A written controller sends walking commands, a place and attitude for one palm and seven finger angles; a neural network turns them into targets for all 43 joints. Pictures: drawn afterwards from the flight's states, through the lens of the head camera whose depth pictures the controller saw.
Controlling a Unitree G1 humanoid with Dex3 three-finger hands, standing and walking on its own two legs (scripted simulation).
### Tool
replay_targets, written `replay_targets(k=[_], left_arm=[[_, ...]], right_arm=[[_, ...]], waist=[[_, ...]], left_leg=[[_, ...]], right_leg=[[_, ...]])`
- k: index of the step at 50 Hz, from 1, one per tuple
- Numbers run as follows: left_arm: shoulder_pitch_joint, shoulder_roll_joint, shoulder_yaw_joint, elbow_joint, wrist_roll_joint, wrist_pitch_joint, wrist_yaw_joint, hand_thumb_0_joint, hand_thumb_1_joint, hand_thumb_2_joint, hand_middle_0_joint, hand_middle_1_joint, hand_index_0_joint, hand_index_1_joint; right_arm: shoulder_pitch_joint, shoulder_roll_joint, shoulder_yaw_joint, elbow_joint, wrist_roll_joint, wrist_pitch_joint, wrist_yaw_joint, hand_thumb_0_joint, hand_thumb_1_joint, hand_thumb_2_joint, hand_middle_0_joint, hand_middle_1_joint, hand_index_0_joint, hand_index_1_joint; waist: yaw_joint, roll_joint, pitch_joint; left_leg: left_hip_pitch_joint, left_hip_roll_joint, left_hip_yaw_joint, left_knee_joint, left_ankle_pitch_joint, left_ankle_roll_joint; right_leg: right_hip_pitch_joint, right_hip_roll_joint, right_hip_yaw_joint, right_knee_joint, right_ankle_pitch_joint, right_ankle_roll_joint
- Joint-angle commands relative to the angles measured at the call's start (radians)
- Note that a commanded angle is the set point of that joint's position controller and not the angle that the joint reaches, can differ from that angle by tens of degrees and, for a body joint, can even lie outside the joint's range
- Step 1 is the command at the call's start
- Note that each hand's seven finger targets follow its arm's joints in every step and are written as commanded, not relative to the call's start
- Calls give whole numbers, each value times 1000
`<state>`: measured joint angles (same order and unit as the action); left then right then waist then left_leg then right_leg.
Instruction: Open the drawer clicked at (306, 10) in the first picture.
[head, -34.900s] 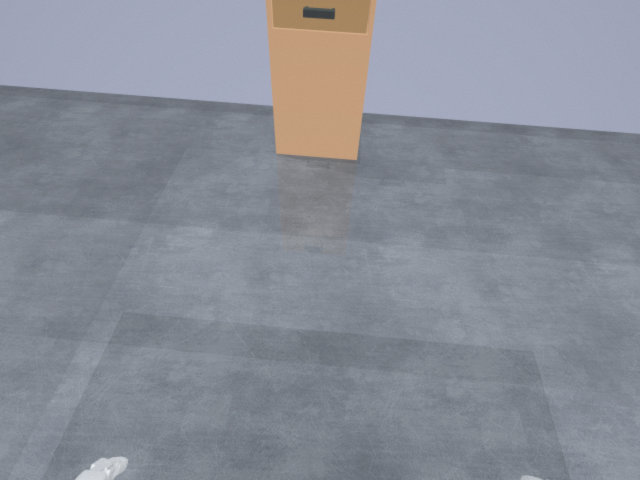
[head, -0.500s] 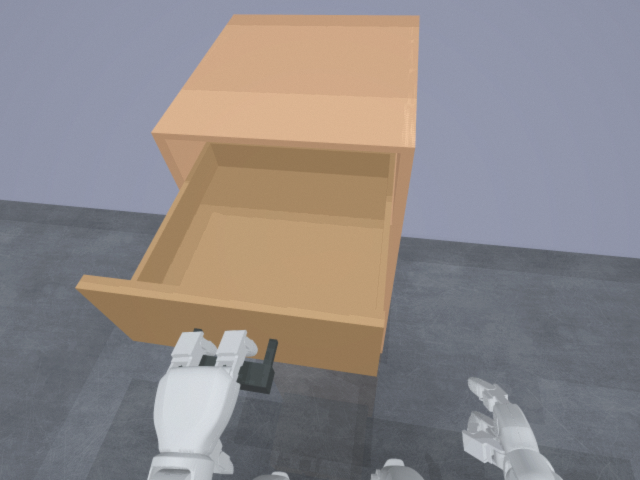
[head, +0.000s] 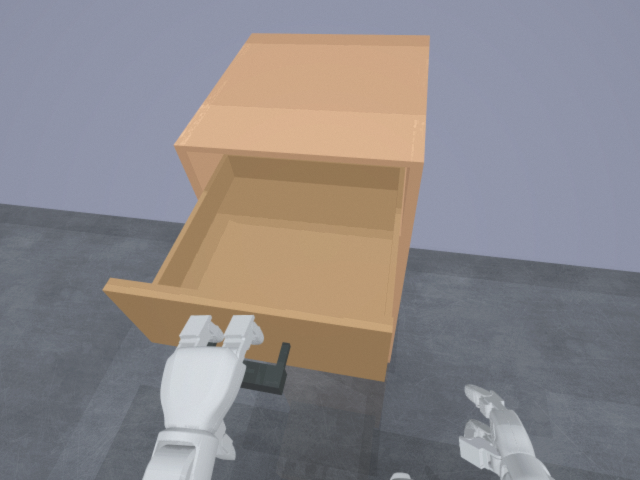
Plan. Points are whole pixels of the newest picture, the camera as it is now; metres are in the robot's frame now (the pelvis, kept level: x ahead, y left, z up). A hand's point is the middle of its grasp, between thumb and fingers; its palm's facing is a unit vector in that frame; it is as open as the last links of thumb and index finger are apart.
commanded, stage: lift the hand off the handle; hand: left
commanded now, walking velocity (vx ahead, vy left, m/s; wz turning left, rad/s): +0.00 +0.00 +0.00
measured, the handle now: (244, 358) +0.27 +0.14 -0.02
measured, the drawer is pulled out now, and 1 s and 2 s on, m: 0.29 0.28 0.28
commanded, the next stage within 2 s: draw the hand back to the body in 0.98 s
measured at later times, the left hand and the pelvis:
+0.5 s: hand (209, 357) +0.24 +0.15 +0.07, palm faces +0.09 -0.19 -0.98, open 13.5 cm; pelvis +0.02 +0.01 +0.02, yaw -1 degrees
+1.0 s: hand (188, 320) +0.25 +0.16 +0.13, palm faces +0.13 -0.22 -0.97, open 13.9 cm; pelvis +0.03 +0.01 +0.04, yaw -1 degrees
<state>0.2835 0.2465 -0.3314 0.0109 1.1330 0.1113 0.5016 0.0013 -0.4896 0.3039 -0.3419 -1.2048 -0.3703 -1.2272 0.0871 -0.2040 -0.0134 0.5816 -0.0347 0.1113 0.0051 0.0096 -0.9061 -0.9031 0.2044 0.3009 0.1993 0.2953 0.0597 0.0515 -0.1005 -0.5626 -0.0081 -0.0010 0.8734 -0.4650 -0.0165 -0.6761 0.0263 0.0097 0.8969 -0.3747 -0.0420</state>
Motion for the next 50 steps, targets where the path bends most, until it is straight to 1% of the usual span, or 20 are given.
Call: replay_targets(k=[1,14,18,21,25,26,27,28,31,37,38,40,41,42,43,45,46,47,48,50], left_arm=[[-144,71,73,-260,-8,-12,14,0,-500,300,-300,-1200,-300,-1200],[-121,105,100,-404,-26,-42,-51,0,-500,300,-300,-1200,-300,-1200],[-119,94,79,-434,-31,-28,-79,0,-500,300,-300,-1200,-300,-1200],[-117,111,81,-498,-31,-22,-99,0,-500,300,-300,-1200,-300,-1200],[-111,107,76,-506,-42,-9,-133,0,-500,300,-300,-1200,-300,-1200],[-98,87,46,-497,-36,-2,-144,0,-500,300,-300,-1200,-300,-1200],[-130,108,66,-494,-41,6,-153,0,-500,300,-300,-1200,-300,-1200],[-100,90,44,-477,-40,18,-166,0,-500,300,-300,-1200,-300,-1200],[-107,130,77,-494,-45,44,-195,0,-500,300,-300,-1200,-300,-1200],[-117,157,91,-590,-88,62,-251,0,-500,300,-300,-1200,-300,-1200],[-88,150,87,-602,-89,61,-259,0,-500,300,-300,-1200,-300,-1200],[-83,201,138,-651,-104,60,-264,0,-500,300,-300,-1200,-300,-1200],[-44,178,115,-652,-94,60,-268,0,-500,300,-300,-1200,-300,-1200],[-65,193,131,-660,-112,60,-271,0,-500,300,-300,-1200,-300,-1200],[-53,175,115,-652,-103,62,-277,0,-500,300,-300,-1200,-300,-1200],[-89,190,127,-671,-116,71,-287,0,-500,300,-300,-1200,-300,-1200],[-63,156,93,-640,-99,72,-295,0,-500,300,-300,-1200,-300,-1200],[-77,150,84,-629,-119,70,-304,0,-500,300,-300,-1200,-300,-1200],[-69,144,76,-616,-115,67,-310,0,-500,300,-300,-1200,-300,-1200],[-121,193,117,-652,-118,64,-308,0,-500,300,-300,-1200,-300,-1200]], right_arm=[[-147,-80,-19,-172,3,-48,-7,0,-900,-900,200,300,200,300],[-153,-76,-21,-170,2,-55,12,0,-900,-900,200,300,200,300],[-161,-75,-17,-172,4,-52,21,0,-900,-900,200,300,200,300],[-164,-74,-12,-178,4,-54,29,0,-900,-900,200,300,200,300],[-185,-74,-6,-170,13,-48,37,0,-900,-900,200,300,200,300],[-175,-70,1,-173,13,-50,43,0,-900,-900,200,300,200,300],[-188,-73,-1,-160,21,-41,45,0,-900,-900,200,300,200,300],[-186,-70,3,-168,20,-43,47,0,-900,-900,200,300,200,300],[-204,-69,19,-172,31,-38,48,0,-900,-900,200,300,200,300],[-235,-78,26,-174,45,-22,52,0,-900,-900,200,300,200,300],[-222,-77,25,-181,42,-26,53,0,-900,-900,200,300,200,300],[-241,-89,27,-190,49,-21,50,0,-900,-900,200,300,200,300],[-219,-78,36,-197,44,-25,55,0,-900,-900,200,300,200,300],[-236,-87,31,-184,53,-16,56,0,-900,-900,200,300,200,300],[-224,-85,31,-185,45,-16,57,0,-900,-900,200,300,200,300],[-254,-94,28,-188,54,-7,57,0,-900,-900,200,300,200,300],[-224,-82,34,-189,47,-10,63,0,-900,-900,200,300,200,300],[-240,-88,29,-179,55,-3,64,0,-900,-900,200,300,200,300],[-227,-89,27,-180,50,-4,64,0,-900,-900,200,300,200,300],[-251,-103,25,-187,54,1,56,0,-900,-900,200,300,200,300]], waist=[[1,-96,-191],[24,-70,-176],[24,-76,-144],[38,-53,-186],[36,-61,-136],[41,-66,-134],[36,-68,-125],[46,-80,-123],[57,-82,-126],[50,-52,-115],[58,-64,-125],[57,-59,-134],[65,-76,-143],[49,-50,-108],[56,-56,-103],[44,-51,-81],[53,-81,-92],[39,-67,-65],[47,-70,-62],[44,-49,-79]], left_leg=[[77,-42,19,-147,162,39],[177,-34,15,-223,268,37],[197,-26,13,-246,282,38],[234,-22,12,-262,329,39],[244,-13,6,-290,340,34],[243,-12,12,-291,349,39],[247,-6,10,-308,341,33],[243,-9,18,-308,339,39],[246,-6,24,-335,342,40],[284,3,25,-377,399,39],[284,2,30,-373,418,42],[294,10,29,-378,427,37],[289,5,36,-373,438,41],[298,10,32,-388,430,35],[295,8,36,-386,428,38],[310,16,30,-391,408,37],[302,9,38,-386,414,42],[312,11,35,-398,405,39],[304,10,37,-399,400,41],[307,16,36,-401,377,39]], right_leg=[[219,-4,50,-228,78,3],[313,1,55,-270,188,-2],[320,4,44,-284,189,1],[362,4,49,-282,226,-2],[373,11,50,-303,237,-3],[375,6,39,-300,238,2],[382,12,44,-308,233,0],[398,8,37,-312,238,7],[450,3,49,-329,249,10],[515,4,50,-355,331,13],[532,1,40,-352,358,17],[556,3,59,-365,384,18],[556,-7,47,-360,387,23],[545,1,62,-377,389,19],[541,-1,44,-374,374,21],[527,3,56,-392,349,17],[524,-5,41,-389,331,22],[511,1,49,-400,328,20],[516,0,34,-395,323,23],[529,1,48,-399,306,21]])
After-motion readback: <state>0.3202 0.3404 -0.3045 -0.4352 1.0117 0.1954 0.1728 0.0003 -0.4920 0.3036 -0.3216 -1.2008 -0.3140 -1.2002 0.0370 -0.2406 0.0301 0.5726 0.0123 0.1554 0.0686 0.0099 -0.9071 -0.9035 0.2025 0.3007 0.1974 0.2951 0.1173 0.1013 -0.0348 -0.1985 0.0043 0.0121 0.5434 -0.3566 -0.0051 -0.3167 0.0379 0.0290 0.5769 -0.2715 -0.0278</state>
